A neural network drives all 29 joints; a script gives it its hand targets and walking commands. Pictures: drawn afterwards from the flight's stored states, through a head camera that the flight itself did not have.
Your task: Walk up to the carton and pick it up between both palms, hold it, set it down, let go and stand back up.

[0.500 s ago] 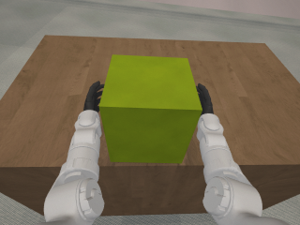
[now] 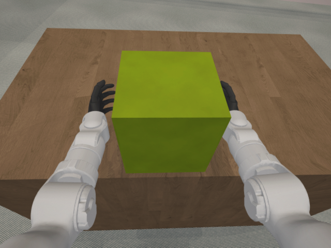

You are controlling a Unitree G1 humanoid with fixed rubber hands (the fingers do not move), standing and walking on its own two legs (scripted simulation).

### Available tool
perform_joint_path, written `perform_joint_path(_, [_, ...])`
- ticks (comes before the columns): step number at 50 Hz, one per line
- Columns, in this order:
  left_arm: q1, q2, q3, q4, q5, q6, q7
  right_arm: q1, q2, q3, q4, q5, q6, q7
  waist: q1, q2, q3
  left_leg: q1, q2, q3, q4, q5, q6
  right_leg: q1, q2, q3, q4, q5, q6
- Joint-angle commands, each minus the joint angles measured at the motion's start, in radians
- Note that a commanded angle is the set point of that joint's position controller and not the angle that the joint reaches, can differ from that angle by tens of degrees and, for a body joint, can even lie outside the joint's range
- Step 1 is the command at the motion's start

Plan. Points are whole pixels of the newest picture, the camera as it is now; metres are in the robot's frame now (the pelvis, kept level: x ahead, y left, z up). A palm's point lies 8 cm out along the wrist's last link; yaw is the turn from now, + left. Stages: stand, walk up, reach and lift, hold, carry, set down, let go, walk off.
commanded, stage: set down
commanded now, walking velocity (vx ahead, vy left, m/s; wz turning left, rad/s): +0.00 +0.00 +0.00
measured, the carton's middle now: (166, 115) +0.45 +0.03 +0.07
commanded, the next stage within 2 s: none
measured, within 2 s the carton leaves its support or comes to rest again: neither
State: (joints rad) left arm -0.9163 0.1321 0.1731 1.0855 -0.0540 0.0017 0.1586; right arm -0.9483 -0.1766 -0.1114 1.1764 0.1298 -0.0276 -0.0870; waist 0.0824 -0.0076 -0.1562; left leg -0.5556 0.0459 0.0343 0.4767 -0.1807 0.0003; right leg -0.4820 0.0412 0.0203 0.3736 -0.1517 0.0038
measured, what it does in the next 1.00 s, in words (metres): stands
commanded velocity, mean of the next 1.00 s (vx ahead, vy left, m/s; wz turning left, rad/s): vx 0.00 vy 0.00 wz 0.00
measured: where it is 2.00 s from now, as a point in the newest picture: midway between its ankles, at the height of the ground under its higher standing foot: outside the picture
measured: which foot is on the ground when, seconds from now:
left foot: down 0.00-1.00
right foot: down 0.00-1.00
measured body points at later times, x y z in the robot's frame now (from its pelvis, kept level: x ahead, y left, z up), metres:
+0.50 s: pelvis -0.01 -0.02 -0.01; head +0.04 -0.01 +0.44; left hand +0.42 +0.24 +0.11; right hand +0.47 -0.17 +0.12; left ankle +0.02 +0.11 -0.74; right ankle +0.00 -0.12 -0.74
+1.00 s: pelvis -0.01 -0.03 +0.00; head +0.02 -0.01 +0.45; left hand +0.42 +0.24 +0.18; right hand +0.46 -0.17 +0.18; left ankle +0.02 +0.11 -0.74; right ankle +0.00 -0.12 -0.74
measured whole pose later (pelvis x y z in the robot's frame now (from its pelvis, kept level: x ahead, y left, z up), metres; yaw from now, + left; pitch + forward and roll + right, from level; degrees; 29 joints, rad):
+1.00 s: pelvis -0.01 -0.03 +0.00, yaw +3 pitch +10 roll -1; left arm -0.98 0.39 0.01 0.84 -0.29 0.41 0.08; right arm -0.98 -0.32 0.01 0.88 0.37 0.32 -0.11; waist 0.04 -0.02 -0.12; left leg -0.45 0.04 -0.02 0.41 -0.13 -0.03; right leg -0.40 0.04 -0.03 0.39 -0.16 -0.03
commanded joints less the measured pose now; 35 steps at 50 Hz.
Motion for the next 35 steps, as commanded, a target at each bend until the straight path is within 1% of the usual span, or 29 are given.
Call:
perform_joint_path(1, [-0.498, 0.175, -0.064, -0.164, -0.062, -0.056, -0.016, -0.497, -0.239, 0.014, -0.171, 0.057, -0.062, -0.001, -0.011, 0.047, -0.731, 0.457, -0.019, 0.025, 0.066, 0.484, -0.091, 0.132, 0.041, -0.071, 0.023, 0.266, 0.002])
perform_joint_path(2, [-0.51, 0.19, -0.069, -0.242, -0.076, -0.055, -0.01, -0.517, -0.258, 0.027, -0.228, 0.082, -0.07, 0.003, 0.0, 0.053, -0.822, 0.491, -0.02, 0.023, 0.086, 0.56, -0.094, 0.12, 0.049, -0.073, 0.032, 0.308, 0.006])
perform_joint_path(3, [-0.556, 0.21, -0.079, -0.324, -0.097, -0.045, -0.006, -0.574, -0.296, -0.002, -0.291, 0.079, -0.065, 0.004, -0.029, 0.072, -0.931, 0.533, -0.023, 0.016, 0.11, 0.602, -0.102, 0.085, 0.055, -0.077, 0.046, 0.339, 0.007])
perform_joint_path(4, [-0.503, 0.159, -0.106, -0.16, -0.096, -0.05, -0.013, -0.493, -0.232, 0.018, -0.158, 0.071, -0.059, 0.005, -0.047, 0.067, -0.789, 0.502, -0.017, -0.002, 0.112, 0.536, -0.098, 0.032, 0.045, -0.087, 0.037, 0.241, -0.008])
perform_joint_path(5, [-0.532, 0.211, -0.089, -0.245, -0.11, -0.057, -0.016, -0.542, -0.274, 0.012, -0.238, 0.082, -0.065, 0.011, -0.015, 0.06, -0.857, 0.514, -0.014, 0.006, 0.104, 0.524, -0.098, 0.044, 0.051, -0.082, 0.034, 0.24, -0.006])
perform_joint_path(6, [-0.538, 0.186, -0.103, -0.221, -0.128, -0.06, -0.019, -0.553, -0.238, 0.024, -0.208, 0.09, -0.051, 0.013, -0.025, 0.038, -0.798, 0.46, -0.023, 0.004, 0.1, 0.477, -0.087, 0.044, 0.046, -0.08, 0.035, 0.234, -0.005])
perform_joint_path(8, [-0.574, 0.269, -0.105, -0.189, -0.151, -0.074, -0.026, -0.562, -0.282, 0.059, -0.196, 0.122, -0.052, 0.026, 0.005, 0.011, -0.782, 0.381, -0.022, 0.009, 0.066, 0.409, -0.069, 0.114, 0.026, -0.063, 0.051, 0.237, 0.007])
perform_joint_path(9, [-0.526, 0.228, -0.138, -0.147, -0.17, -0.083, -0.029, -0.52, -0.26, 0.083, -0.163, 0.135, -0.051, 0.029, -0.025, 0.019, -0.759, 0.369, -0.026, -0.006, 0.061, 0.392, -0.065, 0.115, 0.022, -0.067, 0.061, 0.241, 0.01])
perform_joint_path(10, [-0.559, 0.277, -0.132, -0.234, -0.182, -0.083, -0.03, -0.559, -0.308, 0.073, -0.226, 0.153, -0.054, 0.03, -0.005, 0.03, -0.845, 0.381, -0.033, 0.003, 0.065, 0.423, -0.072, 0.139, 0.023, -0.06, 0.067, 0.278, 0.016])
perform_joint_path(11, [-0.526, 0.246, -0.155, -0.134, -0.193, -0.089, -0.033, -0.519, -0.264, 0.098, -0.137, 0.167, -0.048, 0.029, -0.019, 0.026, -0.771, 0.364, -0.029, -0.005, 0.08, 0.404, -0.068, 0.107, 0.027, -0.066, 0.075, 0.264, 0.012])
perform_joint_path(12, [-0.569, 0.331, -0.128, -0.292, -0.211, -0.069, -0.034, -0.607, -0.365, 0.088, -0.303, 0.191, -0.056, 0.027, -0.003, 0.026, -0.94, 0.423, -0.038, 0.002, 0.088, 0.502, -0.068, 0.148, 0.036, -0.063, 0.087, 0.375, 0.018])
perform_joint_path(13, [-0.529, 0.308, -0.138, -0.18, -0.209, -0.046, -0.045, -0.572, -0.305, 0.137, -0.214, 0.207, -0.026, 0.027, -0.027, -0.012, -0.834, 0.376, -0.041, -0.01, 0.098, 0.459, -0.05, 0.126, 0.035, -0.06, 0.092, 0.355, 0.027])
perform_joint_path(15, [-0.514, 0.281, -0.159, -0.003, -0.233, -0.082, -0.078, -0.548, -0.225, 0.171, -0.123, 0.216, -0.027, 0.026, -0.003, -0.055, -0.65, 0.193, -0.039, -0.004, 0.042, 0.242, -0.018, 0.177, -0.009, -0.035, 0.086, 0.214, 0.037])
perform_joint_path(16, [-0.572, 0.343, -0.157, -0.193, -0.257, -0.088, -0.069, -0.592, -0.319, 0.155, -0.277, 0.24, -0.04, 0.024, 0.02, -0.022, -0.83, 0.235, -0.041, 0.003, 0.027, 0.309, -0.029, 0.244, -0.004, -0.029, 0.088, 0.295, 0.042])
perform_joint_path(18, [-0.596, 0.367, -0.182, -0.317, -0.273, -0.066, -0.058, -0.576, -0.339, 0.133, -0.337, 0.263, -0.034, 0.028, -0.003, 0.051, -0.943, 0.309, -0.04, 0.003, 0.071, 0.43, -0.054, 0.207, 0.012, -0.036, 0.107, 0.382, 0.036])
perform_joint_path(19, [-0.59, 0.379, -0.171, -0.326, -0.261, -0.038, -0.062, -0.577, -0.35, 0.118, -0.338, 0.245, -0.007, 0.033, -0.032, 0.049, -0.942, 0.347, -0.047, -0.009, 0.086, 0.446, -0.049, 0.166, 0.025, -0.049, 0.12, 0.39, 0.036])
perform_joint_path(21, [-0.542, 0.401, -0.129, -0.374, -0.231, 0.051, -0.076, -0.563, -0.362, 0.13, -0.365, 0.249, 0.044, 0.029, -0.012, 0.017, -0.919, 0.393, -0.045, -0.007, 0.059, 0.434, -0.047, 0.234, 0.031, -0.05, 0.097, 0.401, 0.037])
perform_joint_path(23, [-0.576, 0.391, -0.144, -0.21, -0.251, 0.09, -0.096, -0.601, -0.321, 0.134, -0.262, 0.232, 0.079, 0.018, -0.029, -0.043, -0.701, 0.256, -0.047, -0.01, 0.02, 0.262, -0.016, 0.214, 0.008, -0.043, 0.081, 0.261, 0.049])
perform_joint_path(24, [-0.664, 0.428, -0.16, -0.327, -0.297, 0.079, -0.089, -0.675, -0.361, 0.107, -0.397, 0.244, 0.073, 0.013, -0.02, -0.034, -0.802, 0.246, -0.049, -0.007, 0.002, 0.252, -0.014, 0.235, -0.002, -0.036, 0.075, 0.261, 0.055])
perform_joint_path(25, [-0.63, 0.401, -0.193, -0.302, -0.307, 0.077, -0.078, -0.612, -0.324, 0.113, -0.395, 0.246, 0.076, 0.008, -0.034, 0.0, -0.784, 0.256, -0.049, -0.014, 0.012, 0.248, -0.022, 0.225, -0.005, -0.028, 0.076, 0.25, 0.046])
perform_joint_path(26, [-0.553, 0.403, -0.169, -0.425, -0.292, 0.1, -0.072, -0.562, -0.337, 0.133, -0.477, 0.265, 0.086, 0.009, -0.004, 0.001, -0.87, 0.331, -0.05, -0.012, 0.017, 0.367, -0.021, 0.291, 0.006, -0.019, 0.086, 0.381, 0.046])
perform_joint_path(27, [-0.629, 0.452, -0.142, -0.5, -0.275, 0.14, -0.069, -0.624, -0.4, 0.09, -0.543, 0.256, 0.104, 0.004, -0.022, 0.049, -0.949, 0.375, -0.058, -0.004, 0.021, 0.422, -0.035, 0.287, 0.012, -0.028, 0.088, 0.442, 0.052])
perform_joint_path(29, [-0.538, 0.411, -0.125, -0.273, -0.23, 0.203, -0.089, -0.542, -0.294, 0.101, -0.315, 0.222, 0.183, 0.0, -0.039, -0.005, -0.682, 0.304, -0.053, -0.014, 0.008, 0.277, -0.017, 0.245, 0.005, -0.033, 0.076, 0.291, 0.042])
perform_joint_path(30, [-0.531, 0.445, -0.084, -0.448, -0.231, 0.223, -0.092, -0.552, -0.344, 0.106, -0.446, 0.247, 0.187, -0.005, -0.005, -0.003, -0.774, 0.325, -0.06, -0.007, -0.026, 0.311, -0.011, 0.352, 0.001, -0.015, 0.063, 0.361, 0.051])
perform_joint_path(31, [-0.59, 0.445, -0.119, -0.33, -0.245, 0.234, -0.099, -0.573, -0.32, 0.105, -0.392, 0.236, 0.206, -0.015, -0.041, -0.026, -0.686, 0.237, -0.058, -0.008, -0.044, 0.23, -0.001, 0.363, -0.016, -0.006, 0.056, 0.326, 0.058])
perform_joint_path(32, [-0.628, 0.456, -0.11, -0.397, -0.249, 0.235, -0.094, -0.582, -0.32, 0.104, -0.426, 0.252, 0.215, -0.024, -0.026, -0.009, -0.689, 0.236, -0.058, 0.0, -0.057, 0.229, -0.006, 0.395, -0.019, 0.0, 0.055, 0.336, 0.053])
perform_joint_path(33, [-0.567, 0.421, -0.132, -0.301, -0.248, 0.244, -0.095, -0.561, -0.297, 0.11, -0.372, 0.242, 0.231, -0.021, -0.036, -0.007, -0.636, 0.217, -0.054, -0.011, -0.062, 0.187, 0.002, 0.365, -0.021, 0.006, 0.052, 0.27, 0.05])
perform_joint_path(34, [-0.462, 0.41, -0.109, -0.492, -0.235, 0.253, -0.091, -0.461, -0.322, 0.105, -0.496, 0.252, 0.223, -0.017, -0.024, 0.007, -0.744, 0.317, -0.054, -0.012, -0.07, 0.303, -0.006, 0.416, -0.01, 0.004, 0.05, 0.373, 0.056])
perform_joint_path(35, [-0.481, 0.434, -0.077, -0.577, -0.204, 0.302, -0.084, -0.486, -0.351, 0.103, -0.541, 0.25, 0.239, -0.014, -0.012, 0.044, -0.802, 0.396, -0.051, -0.017, -0.071, 0.395, -0.022, 0.459, 0.008, -0.007, 0.053, 0.453, 0.043])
